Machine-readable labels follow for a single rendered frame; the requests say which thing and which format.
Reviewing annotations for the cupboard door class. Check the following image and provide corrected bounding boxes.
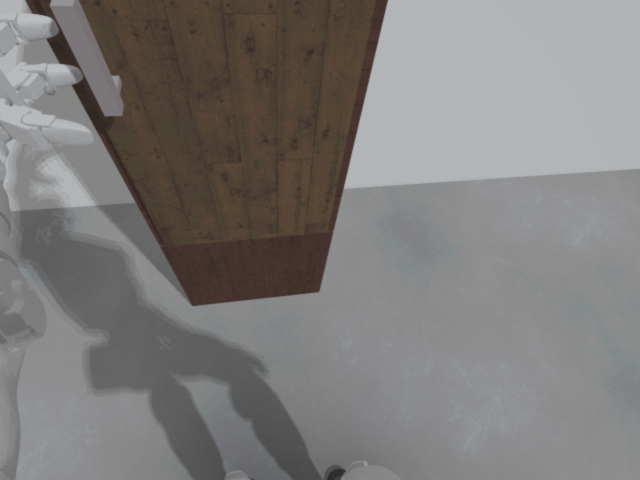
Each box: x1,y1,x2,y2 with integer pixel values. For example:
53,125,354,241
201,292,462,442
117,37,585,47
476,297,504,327
39,0,376,247

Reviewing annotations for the left robot hand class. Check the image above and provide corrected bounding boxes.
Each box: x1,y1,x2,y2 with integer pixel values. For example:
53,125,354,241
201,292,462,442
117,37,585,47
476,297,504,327
0,12,94,150

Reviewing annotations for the right robot shin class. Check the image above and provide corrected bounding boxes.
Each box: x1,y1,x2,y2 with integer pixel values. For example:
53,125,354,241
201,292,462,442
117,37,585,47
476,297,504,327
342,461,368,477

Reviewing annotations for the left robot upper arm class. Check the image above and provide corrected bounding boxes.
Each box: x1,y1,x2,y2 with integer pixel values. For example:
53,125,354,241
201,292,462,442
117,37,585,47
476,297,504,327
0,258,47,480

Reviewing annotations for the handle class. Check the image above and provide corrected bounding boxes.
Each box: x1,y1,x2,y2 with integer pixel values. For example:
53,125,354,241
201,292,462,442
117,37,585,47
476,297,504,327
50,0,124,116

